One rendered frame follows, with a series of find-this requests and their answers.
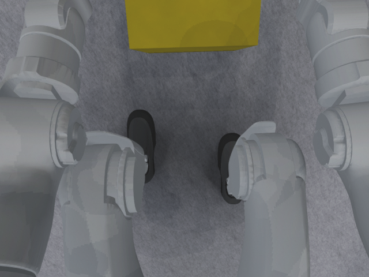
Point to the robot right forearm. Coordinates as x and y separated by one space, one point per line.
337 36

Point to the robot left thigh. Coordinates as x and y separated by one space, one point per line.
106 186

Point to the robot left upper arm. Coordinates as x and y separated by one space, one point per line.
39 138

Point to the robot right upper arm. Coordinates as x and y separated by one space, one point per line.
341 141

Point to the carton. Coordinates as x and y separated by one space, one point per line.
179 26

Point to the right robot shin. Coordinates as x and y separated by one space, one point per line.
270 127

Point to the robot left forearm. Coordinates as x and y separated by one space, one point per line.
50 50

